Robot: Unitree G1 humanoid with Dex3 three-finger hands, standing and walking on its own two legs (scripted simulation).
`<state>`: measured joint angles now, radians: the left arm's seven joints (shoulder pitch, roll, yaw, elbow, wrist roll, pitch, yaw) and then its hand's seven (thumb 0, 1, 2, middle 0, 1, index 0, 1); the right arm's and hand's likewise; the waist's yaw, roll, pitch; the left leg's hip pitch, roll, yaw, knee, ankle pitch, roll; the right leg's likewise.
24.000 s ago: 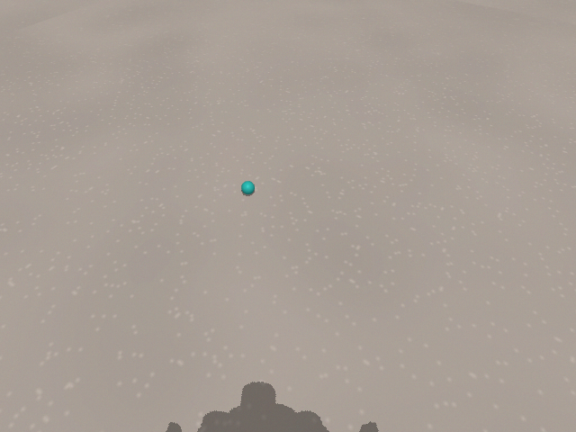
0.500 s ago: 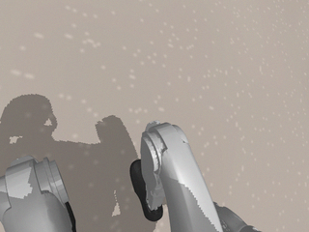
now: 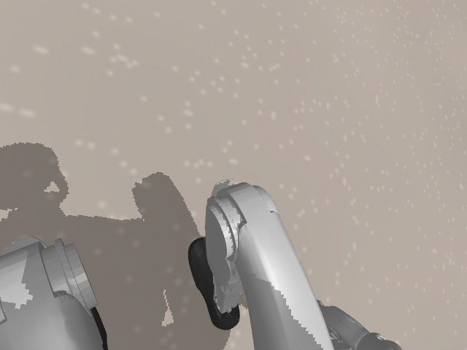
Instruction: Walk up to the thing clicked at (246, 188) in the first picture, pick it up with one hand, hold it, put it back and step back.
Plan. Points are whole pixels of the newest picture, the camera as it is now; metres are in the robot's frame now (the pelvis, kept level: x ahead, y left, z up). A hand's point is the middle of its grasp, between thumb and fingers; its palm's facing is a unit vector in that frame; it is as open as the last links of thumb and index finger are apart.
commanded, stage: open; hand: left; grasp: from above
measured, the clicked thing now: out of the picture +0.42 +0.33 -0.26
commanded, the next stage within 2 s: withdraw in 0.94 s
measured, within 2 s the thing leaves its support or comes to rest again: neither
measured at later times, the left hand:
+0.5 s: hand out of the picture +0.41 +0.32 -0.25, palm faces -0.44 -0.16 -0.88, open 12.2 cm
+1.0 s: hand out of the picture +0.41 +0.32 -0.25, palm faces -0.45 -0.16 -0.88, open 13.8 cm
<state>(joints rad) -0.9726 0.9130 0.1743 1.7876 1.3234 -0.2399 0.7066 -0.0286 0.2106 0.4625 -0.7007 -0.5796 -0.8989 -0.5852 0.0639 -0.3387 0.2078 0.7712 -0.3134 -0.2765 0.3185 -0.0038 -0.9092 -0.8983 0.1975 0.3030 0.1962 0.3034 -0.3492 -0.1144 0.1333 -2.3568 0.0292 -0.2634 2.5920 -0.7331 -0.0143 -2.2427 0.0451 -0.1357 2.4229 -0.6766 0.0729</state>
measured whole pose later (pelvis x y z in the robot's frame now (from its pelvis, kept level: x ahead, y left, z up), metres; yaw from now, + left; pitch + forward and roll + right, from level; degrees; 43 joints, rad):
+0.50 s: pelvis +0.00 +0.00 +0.00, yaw +0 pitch +26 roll -14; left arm -0.98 0.93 0.15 1.79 1.29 -0.23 0.70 0.00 -0.20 0.75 -0.34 -0.79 -0.35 -0.78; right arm 0.05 -0.35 0.23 0.76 -0.31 -0.30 0.33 0.00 -0.90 -0.90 0.20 0.30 0.20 0.30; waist -0.35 -0.13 0.15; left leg -2.35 0.03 -0.27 2.59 -0.73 -0.01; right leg -2.23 0.05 -0.14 2.41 -0.67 0.08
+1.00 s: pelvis +0.00 +0.00 +0.00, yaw +0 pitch +26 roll -14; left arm -0.97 0.94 0.14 1.77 1.29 -0.24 0.69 0.00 -0.47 0.98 -0.09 -1.03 -0.10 -1.02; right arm 0.06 -0.35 0.24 0.75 -0.31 -0.31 0.33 0.00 -0.89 -0.89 0.20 0.30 0.20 0.30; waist -0.35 -0.13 0.17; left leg -2.34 0.03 -0.28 2.59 -0.73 -0.02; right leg -2.22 0.05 -0.15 2.41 -0.67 0.08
